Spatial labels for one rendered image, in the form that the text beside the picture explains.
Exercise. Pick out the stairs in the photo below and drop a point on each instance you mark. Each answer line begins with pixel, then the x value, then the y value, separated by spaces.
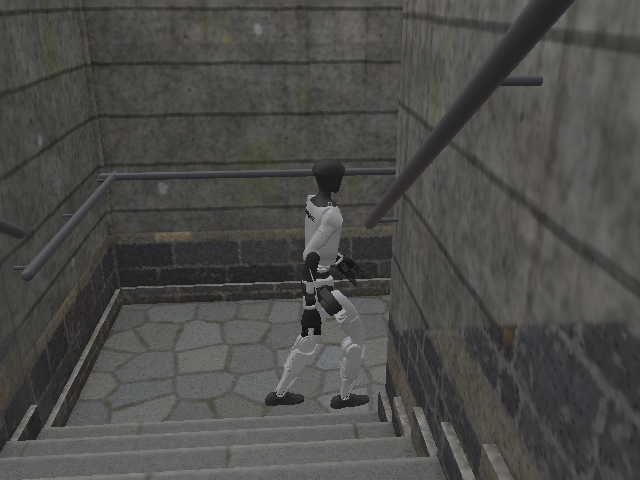
pixel 328 446

